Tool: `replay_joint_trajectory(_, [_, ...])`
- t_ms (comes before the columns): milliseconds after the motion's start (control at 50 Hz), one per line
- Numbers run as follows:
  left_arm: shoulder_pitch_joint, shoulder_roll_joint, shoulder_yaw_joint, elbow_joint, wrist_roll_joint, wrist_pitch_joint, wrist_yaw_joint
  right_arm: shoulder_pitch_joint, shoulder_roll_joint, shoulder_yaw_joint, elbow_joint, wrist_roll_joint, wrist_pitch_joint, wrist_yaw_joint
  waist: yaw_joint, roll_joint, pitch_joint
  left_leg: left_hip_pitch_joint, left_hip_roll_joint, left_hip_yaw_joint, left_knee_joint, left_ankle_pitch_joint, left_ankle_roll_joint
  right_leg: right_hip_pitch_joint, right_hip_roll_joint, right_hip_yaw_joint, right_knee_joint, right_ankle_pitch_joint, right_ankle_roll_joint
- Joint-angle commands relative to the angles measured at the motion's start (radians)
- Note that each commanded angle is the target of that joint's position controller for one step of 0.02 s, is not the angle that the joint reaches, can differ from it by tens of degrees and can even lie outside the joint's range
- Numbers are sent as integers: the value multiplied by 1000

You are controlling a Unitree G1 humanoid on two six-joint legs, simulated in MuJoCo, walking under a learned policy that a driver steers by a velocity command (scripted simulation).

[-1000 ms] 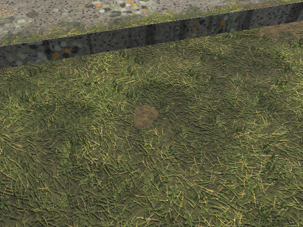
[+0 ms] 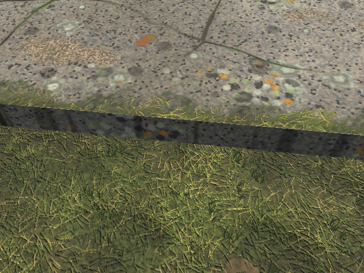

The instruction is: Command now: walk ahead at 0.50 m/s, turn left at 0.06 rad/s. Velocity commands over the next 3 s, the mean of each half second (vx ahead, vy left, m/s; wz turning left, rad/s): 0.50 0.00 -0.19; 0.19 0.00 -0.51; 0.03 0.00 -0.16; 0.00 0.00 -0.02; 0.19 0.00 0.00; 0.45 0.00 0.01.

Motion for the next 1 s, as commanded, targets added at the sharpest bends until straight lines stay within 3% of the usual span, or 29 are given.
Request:
replay_joint_trajectory(20, [34,160,31,-27,4,-7,8,-105,-58,-5,-87,5,-17,-5,-13,-132,43,47,-30,40,-79,1,19,-21,-279,129,-22,463,-119])
replay_joint_trajectory(80, [16,176,34,-16,7,3,16,-36,-81,-17,-69,0,-27,-18,-60,-131,12,180,-75,52,-156,-89,63,32,-295,115,108,685,-98])
replay_joint_trajectory(100, [6,178,34,-13,2,8,17,80,-91,-27,-28,-6,-35,-25,-113,-108,-46,327,-105,68,-225,-70,84,21,-267,84,249,768,-82])
replay_joint_trajectory(120, [5,160,27,-20,-1,10,17,238,-132,-43,23,-20,-46,-36,-169,-76,-142,558,-60,15,-237,-64,117,-89,-225,51,439,671,-62])
replay_joint_trajectory(140, [17,92,7,-69,-19,8,13,394,-226,-66,40,-43,-52,-49,-207,72,-280,833,215,-313,-266,-168,192,-347,-144,-9,766,280,-28])
replay_joint_trajectory(160, [100,69,9,-62,-24,14,15,396,-270,-81,50,-20,-39,-43,-163,206,-330,913,378,-667,-389,-181,282,-585,-8,22,1005,-313,-19])
replay_joint_trajectory(180, [13,150,32,-56,0,25,20,308,-196,-66,39,10,-31,-39,-141,39,-179,780,317,-561,-409,-269,242,-649,-76,109,1045,-236,-34])
replay_joint_trajectory(200, [-36,128,29,-69,-1,21,11,218,-137,-49,24,13,-35,-35,-109,22,-66,631,274,-425,-455,-240,211,-638,-110,116,1007,-145,-36])
replay_joint_trajectory(220, [-51,107,27,-65,-3,25,7,175,-97,-39,22,10,-43,-33,-84,12,-21,540,227,-325,-498,-186,172,-598,-137,112,959,-93,-33])
replay_joint_trajectory(260, [-26,86,27,-46,19,50,-6,173,-70,-30,42,14,-59,-42,-47,41,8,448,171,-189,-541,-86,128,-530,-156,107,918,-49,-14])
replay_joint_trajectory(320, [-76,75,33,-61,18,71,-21,229,-92,-37,71,21,-84,-46,-37,19,18,461,160,-88,-567,49,121,-586,-159,99,910,29,0])
replay_joint_trajectory(400, [-214,70,33,-107,15,78,-29,294,-87,-35,99,19,-85,-51,-58,12,49,515,146,18,-574,153,106,-711,-163,83,821,160,16])
replay_joint_trajectory(480, [-351,48,16,-157,18,73,-37,335,-93,-33,122,20,-84,-60,-85,12,70,555,133,111,-555,281,86,-691,-144,9,611,255,14])
replay_joint_trajectory(520, [-410,32,5,-182,24,69,-41,356,-97,-31,138,22,-80,-71,-94,5,91,583,138,161,-509,465,79,-654,-123,-52,503,257,1])
replay_joint_trajectory(560, [-411,33,2,-190,28,63,-41,378,-109,-32,153,22,-71,-81,-93,22,70,635,141,194,-419,678,64,-592,-80,-102,437,222,-21])
replay_joint_trajectory(600, [-312,61,12,-167,35,59,-36,354,-138,-41,150,21,-60,-94,-50,68,6,668,147,213,-263,906,50,-482,-19,-125,423,139,-57])
replay_joint_trajectory(620, [-230,83,21,-148,36,54,-32,335,-150,-46,144,20,-51,-98,-16,78,-42,668,151,212,-138,933,53,-402,4,-113,397,113,-83])
replay_joint_trajectory(640, [-134,114,36,-120,43,43,-26,316,-155,-48,133,22,-43,-97,24,66,-103,637,149,202,35,832,54,-285,17,-82,326,146,-111])
replay_joint_trajectory(660, [-41,158,54,-98,54,29,-14,286,-161,-52,116,35,-42,-89,88,0,-161,518,102,218,304,537,25,-117,-40,-6,215,352,-154])
replay_joint_trajectory(680, [-77,281,84,-108,50,30,-3,395,-42,-30,73,32,-44,-78,-26,-232,-262,158,-42,197,638,-525,-15,216,-357,318,409,1080,-272])
replay_joint_trajectory(700, [-17,315,100,-124,4,46,1,384,-92,-37,51,40,-31,-77,23,-166,-428,16,-126,4,836,-582,-31,316,-468,587,323,1122,-425])
replay_joint_trajectory(720, [-96,284,95,-147,-11,63,12,313,-103,-36,37,30,-30,-73,10,-67,-326,-32,-57,-61,811,-456,-28,193,-436,497,247,945,-397])
replay_joint_trajectory(740, [-179,219,78,-160,-17,74,16,255,-102,-35,20,27,-33,-70,-14,-46,-178,-40,-27,-53,729,-381,-33,35,-388,433,182,801,-353])
replay_joint_trajectory(760, [-223,174,66,-163,-19,80,18,236,-106,-38,19,15,-27,-70,-50,-12,-96,-16,-8,-55,654,-351,-41,-77,-335,383,139,730,-306])
replay_joint_trajectory(780, [-235,151,59,-164,-24,82,19,249,-108,-40,17,-1,-8,-70,-73,-17,-67,41,3,-56,593,-337,-52,-165,-294,334,117,714,-274])
replay_joint_trajectory(800, [-238,148,56,-163,-18,80,17,268,-96,-40,19,-7,14,-70,-88,-30,-72,90,-1,-54,549,-329,-58,-215,-266,303,110,704,-252])
replay_joint_trajectory(840, [-233,185,65,-164,-3,71,11,281,-75,-36,12,-2,38,-70,-101,-51,-103,120,-15,-46,492,-303,-68,-250,-228,275,119,721,-230])
replay_joint_trajectory(900, [-219,213,74,-172,1,78,12,229,-88,-39,-14,0,52,-72,-85,-92,-124,85,-16,-53,415,-254,-77,-247,-202,299,107,550,-195])
replay_joint_trajectory(1000, [-184,202,69,-171,7,96,19,139,-104,-43,-40,7,66,-77,-40,-137,-101,40,-9,-69,290,-224,-81,-200,-209,366,59,217,-167])
Next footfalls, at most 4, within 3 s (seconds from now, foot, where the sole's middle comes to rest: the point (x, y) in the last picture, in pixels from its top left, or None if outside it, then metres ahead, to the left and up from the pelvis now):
0.12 left None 0.22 0.11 -0.78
0.66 right None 0.45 -0.09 -0.78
1.24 left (176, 255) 0.53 0.11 -0.78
2.82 left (232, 190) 0.82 -0.10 -0.78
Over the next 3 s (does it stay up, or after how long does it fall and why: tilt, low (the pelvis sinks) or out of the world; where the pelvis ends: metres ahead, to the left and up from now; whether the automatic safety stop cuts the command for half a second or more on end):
stays up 0.73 -0.12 -0.01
